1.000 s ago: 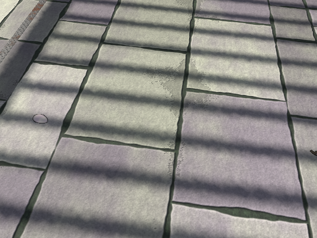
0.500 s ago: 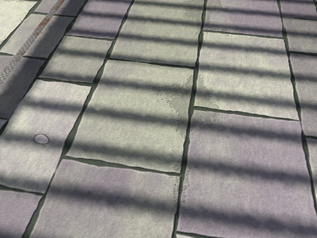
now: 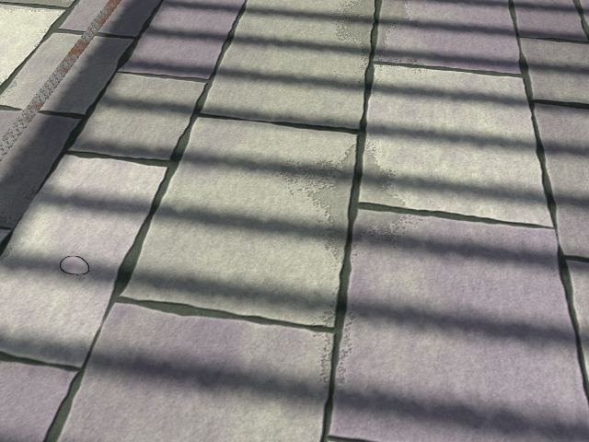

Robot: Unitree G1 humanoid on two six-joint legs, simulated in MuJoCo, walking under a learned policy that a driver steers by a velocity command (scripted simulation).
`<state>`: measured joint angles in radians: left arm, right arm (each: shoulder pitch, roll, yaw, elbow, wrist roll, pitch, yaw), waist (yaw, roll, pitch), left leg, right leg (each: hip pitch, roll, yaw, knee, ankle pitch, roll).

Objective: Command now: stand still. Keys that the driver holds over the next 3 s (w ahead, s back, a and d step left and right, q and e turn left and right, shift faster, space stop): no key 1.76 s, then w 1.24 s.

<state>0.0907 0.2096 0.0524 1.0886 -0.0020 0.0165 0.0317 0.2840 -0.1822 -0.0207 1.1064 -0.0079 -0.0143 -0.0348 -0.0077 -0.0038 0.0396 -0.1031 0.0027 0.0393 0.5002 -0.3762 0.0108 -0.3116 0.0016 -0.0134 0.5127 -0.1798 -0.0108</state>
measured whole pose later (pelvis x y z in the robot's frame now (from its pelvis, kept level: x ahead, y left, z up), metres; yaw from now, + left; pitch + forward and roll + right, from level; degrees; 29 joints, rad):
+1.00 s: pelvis +0.00 +0.00 +0.00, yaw +0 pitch -1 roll +0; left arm 0.15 0.19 0.04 1.13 -0.01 0.02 0.04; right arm 0.38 -0.15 -0.02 1.09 0.00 -0.03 -0.04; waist 0.00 0.00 0.03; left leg -0.10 0.00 0.05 0.48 -0.37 0.02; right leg -0.32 0.00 0.00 0.50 -0.18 0.00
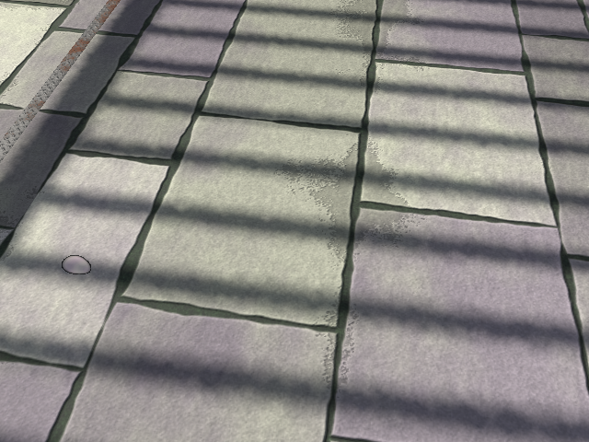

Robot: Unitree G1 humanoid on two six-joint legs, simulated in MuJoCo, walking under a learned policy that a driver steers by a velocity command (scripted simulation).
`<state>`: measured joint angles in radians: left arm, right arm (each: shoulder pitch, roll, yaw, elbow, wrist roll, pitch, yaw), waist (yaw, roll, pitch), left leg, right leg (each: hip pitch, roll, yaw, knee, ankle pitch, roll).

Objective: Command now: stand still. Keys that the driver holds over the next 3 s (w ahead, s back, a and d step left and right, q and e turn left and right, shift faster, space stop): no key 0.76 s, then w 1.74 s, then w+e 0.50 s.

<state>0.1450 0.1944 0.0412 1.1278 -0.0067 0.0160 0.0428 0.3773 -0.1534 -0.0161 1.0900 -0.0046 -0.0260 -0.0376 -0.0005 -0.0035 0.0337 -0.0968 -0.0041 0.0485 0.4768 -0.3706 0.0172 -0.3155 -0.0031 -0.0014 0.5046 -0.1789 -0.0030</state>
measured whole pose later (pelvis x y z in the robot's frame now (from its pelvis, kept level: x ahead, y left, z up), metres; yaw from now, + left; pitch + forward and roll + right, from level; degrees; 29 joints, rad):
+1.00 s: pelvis +0.05 -0.02 +0.00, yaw +0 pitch +0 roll +0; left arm 0.18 0.21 0.05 1.08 -0.04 -0.07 0.00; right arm 0.49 -0.20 -0.06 1.07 0.02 -0.06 -0.03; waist -0.04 0.03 0.00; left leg 0.00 0.02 0.03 0.41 -0.42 0.01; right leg -0.41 -0.04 -0.07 0.76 -0.41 -0.07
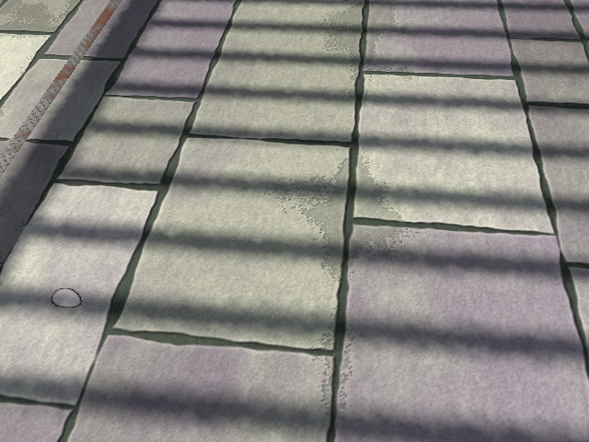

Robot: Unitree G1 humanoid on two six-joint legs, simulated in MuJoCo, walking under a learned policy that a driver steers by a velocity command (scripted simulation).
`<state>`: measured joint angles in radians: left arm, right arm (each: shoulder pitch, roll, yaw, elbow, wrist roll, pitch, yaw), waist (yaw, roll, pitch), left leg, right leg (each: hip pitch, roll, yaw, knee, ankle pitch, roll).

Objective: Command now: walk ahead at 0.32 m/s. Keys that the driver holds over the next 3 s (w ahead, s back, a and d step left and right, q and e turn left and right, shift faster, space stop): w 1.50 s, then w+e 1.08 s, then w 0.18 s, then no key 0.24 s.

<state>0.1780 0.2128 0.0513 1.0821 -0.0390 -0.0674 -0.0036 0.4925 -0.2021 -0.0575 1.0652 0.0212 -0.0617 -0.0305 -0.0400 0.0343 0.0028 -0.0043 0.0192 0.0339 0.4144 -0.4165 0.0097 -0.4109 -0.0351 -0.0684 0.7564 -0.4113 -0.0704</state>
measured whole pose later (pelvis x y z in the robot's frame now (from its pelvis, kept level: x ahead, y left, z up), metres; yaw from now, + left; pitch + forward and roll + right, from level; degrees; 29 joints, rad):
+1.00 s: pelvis +0.52 +0.02 +0.01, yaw +0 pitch +2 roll +2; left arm 0.07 0.24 0.06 0.90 -0.02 -0.08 0.00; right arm 0.37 -0.23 -0.06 1.00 0.01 -0.10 0.00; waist -0.07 -0.04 -0.01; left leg 0.00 -0.05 0.07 0.20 -0.22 0.04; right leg -0.67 -0.12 0.02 0.64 0.08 -0.01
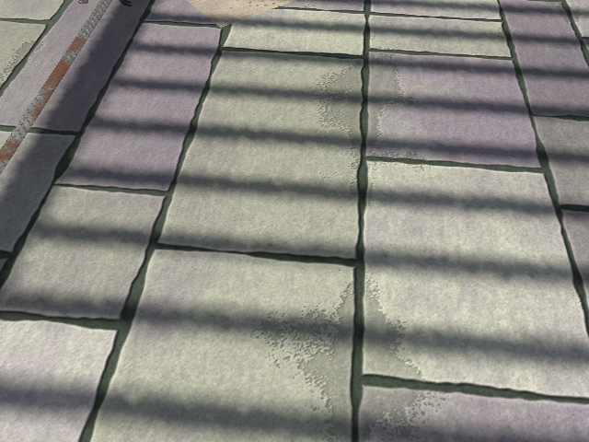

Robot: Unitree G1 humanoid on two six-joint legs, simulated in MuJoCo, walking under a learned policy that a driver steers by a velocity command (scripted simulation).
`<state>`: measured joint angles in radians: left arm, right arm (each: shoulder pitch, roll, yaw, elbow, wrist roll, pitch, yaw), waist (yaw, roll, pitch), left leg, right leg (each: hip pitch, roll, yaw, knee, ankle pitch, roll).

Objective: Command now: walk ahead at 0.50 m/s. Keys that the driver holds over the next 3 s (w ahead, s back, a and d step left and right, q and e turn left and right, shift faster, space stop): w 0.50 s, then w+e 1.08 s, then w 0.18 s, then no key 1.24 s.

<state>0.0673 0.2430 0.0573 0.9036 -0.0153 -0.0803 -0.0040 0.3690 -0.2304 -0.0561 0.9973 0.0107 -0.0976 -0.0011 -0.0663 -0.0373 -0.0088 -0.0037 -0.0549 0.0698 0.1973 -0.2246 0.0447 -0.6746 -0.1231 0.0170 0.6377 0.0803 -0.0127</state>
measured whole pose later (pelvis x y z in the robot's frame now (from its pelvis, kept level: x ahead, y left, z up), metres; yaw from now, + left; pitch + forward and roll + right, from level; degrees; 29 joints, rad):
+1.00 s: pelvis +0.56 -0.01 +0.00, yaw -13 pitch +1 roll +2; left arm 0.17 0.28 0.10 0.86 -0.03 -0.03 0.01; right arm 0.30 -0.24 -0.08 0.97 -0.02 -0.11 -0.01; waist -0.05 -0.04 0.01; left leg -0.09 -0.01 0.20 0.27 -0.20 0.03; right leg -0.71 -0.13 0.06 0.98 -0.10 -0.03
